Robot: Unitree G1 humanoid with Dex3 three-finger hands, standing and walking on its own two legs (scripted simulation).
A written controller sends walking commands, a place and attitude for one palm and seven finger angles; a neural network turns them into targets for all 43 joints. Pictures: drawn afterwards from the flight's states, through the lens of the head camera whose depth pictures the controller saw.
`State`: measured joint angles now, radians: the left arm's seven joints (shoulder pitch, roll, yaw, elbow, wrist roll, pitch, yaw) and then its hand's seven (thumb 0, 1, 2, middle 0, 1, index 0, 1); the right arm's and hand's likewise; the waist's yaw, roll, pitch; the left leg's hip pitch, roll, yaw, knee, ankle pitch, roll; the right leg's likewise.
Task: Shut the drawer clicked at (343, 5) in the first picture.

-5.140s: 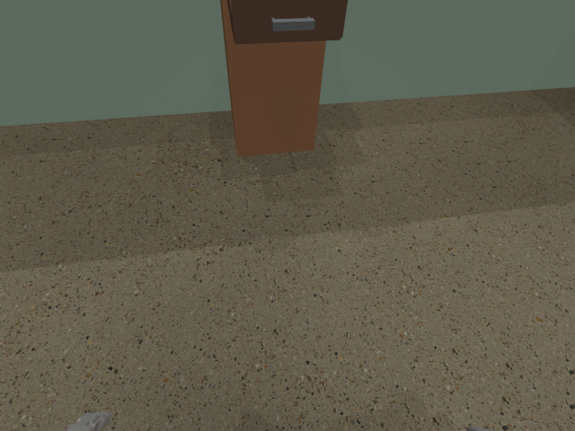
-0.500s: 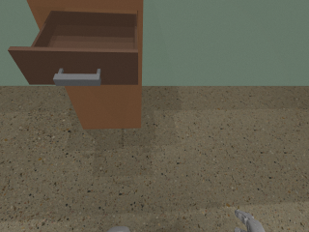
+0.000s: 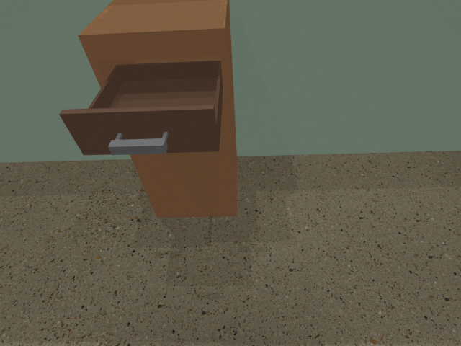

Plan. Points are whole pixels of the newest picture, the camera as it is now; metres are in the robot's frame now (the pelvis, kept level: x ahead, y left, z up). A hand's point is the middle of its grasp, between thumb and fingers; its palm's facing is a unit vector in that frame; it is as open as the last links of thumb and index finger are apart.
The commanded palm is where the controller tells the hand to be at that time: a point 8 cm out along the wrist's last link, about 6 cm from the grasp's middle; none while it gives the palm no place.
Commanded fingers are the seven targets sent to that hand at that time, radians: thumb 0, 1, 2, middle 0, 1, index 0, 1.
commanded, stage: take the last steps up to it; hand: left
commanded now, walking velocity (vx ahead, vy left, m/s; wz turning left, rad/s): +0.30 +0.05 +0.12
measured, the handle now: (140, 141) +0.58 +0.27 +0.03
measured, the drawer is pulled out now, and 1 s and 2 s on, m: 0.28 0.28 0.28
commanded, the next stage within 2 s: come to a stop and stand still in 0.80 s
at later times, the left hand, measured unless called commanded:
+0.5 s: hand out of the picture +0.00 +0.24 -0.18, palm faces +0.11 -0.98 -0.14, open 7.4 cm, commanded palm none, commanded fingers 0.00 0.90 0.90 -0.20 -0.30 -0.20 -0.30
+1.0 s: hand (156, 260) +0.35 +0.22 -0.17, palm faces +0.00 -0.98 -0.20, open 7.4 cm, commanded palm none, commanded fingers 0.00 0.90 0.90 -0.20 -0.30 -0.20 -0.30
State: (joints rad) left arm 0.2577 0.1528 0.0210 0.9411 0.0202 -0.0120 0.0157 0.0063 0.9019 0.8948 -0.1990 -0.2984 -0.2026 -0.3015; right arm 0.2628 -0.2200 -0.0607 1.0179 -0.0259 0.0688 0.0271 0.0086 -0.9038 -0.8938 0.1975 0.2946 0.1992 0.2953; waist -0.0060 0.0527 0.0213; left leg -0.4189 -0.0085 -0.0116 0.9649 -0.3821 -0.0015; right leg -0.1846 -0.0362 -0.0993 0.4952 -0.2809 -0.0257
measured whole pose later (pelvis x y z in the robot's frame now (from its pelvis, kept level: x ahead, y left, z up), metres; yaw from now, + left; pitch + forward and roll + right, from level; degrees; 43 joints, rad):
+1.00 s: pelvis +0.25 +0.05 -0.01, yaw +0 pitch -3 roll +0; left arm 0.13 0.14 0.03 1.02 0.02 -0.05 0.02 0.00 0.90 0.90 -0.20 -0.30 -0.20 -0.30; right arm 0.38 -0.13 -0.03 1.16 -0.01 0.00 -0.02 0.01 -0.91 -0.89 0.20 0.29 0.20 0.30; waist -0.04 0.03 0.10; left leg -0.28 0.06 0.06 1.05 -0.50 -0.01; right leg -0.32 -0.02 -0.15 0.57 -0.21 -0.06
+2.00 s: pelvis +0.20 +0.08 +0.00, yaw -1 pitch -2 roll +0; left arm 0.29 0.12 -0.01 1.13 0.01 0.01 0.04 0.01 0.91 0.90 -0.20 -0.30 -0.20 -0.30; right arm 0.32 -0.14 -0.01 1.18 -0.01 0.02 -0.02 0.00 -0.91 -0.89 0.20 0.29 0.20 0.30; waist -0.02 0.00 0.03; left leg -0.22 0.02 0.07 0.40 -0.14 0.01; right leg -0.10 0.00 -0.04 0.43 -0.29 -0.02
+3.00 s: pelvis +0.23 +0.11 +0.00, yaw -1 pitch +0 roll +1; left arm 0.50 0.18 0.01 0.36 -0.08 0.04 0.11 0.02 0.90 0.89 -0.21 -0.31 -0.21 -0.31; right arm 0.28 -0.18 0.01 0.91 0.03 -0.16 -0.04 0.01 -0.91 -0.89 0.20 0.29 0.20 0.30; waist 0.02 -0.04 0.02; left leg -0.26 -0.03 0.07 0.50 -0.24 0.03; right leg -0.19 -0.04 -0.04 0.61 -0.36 -0.01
